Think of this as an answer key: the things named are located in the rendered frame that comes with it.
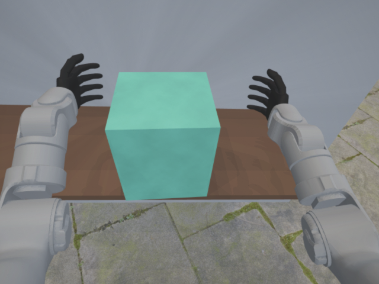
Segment robot left hand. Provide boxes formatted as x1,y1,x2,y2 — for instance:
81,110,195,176
56,53,103,109

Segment robot right upper arm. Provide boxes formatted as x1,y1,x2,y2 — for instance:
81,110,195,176
301,204,379,284

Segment robot right hand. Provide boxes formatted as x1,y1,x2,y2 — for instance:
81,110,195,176
247,69,289,120

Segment table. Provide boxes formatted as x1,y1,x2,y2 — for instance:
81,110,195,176
0,105,298,200

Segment carton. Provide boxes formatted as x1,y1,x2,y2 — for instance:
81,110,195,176
105,72,221,201

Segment robot left upper arm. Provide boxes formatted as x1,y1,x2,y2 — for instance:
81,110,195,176
0,198,72,284

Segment left robot forearm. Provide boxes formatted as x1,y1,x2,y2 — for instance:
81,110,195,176
0,87,78,210

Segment right robot forearm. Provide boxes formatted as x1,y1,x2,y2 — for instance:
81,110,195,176
267,104,379,245

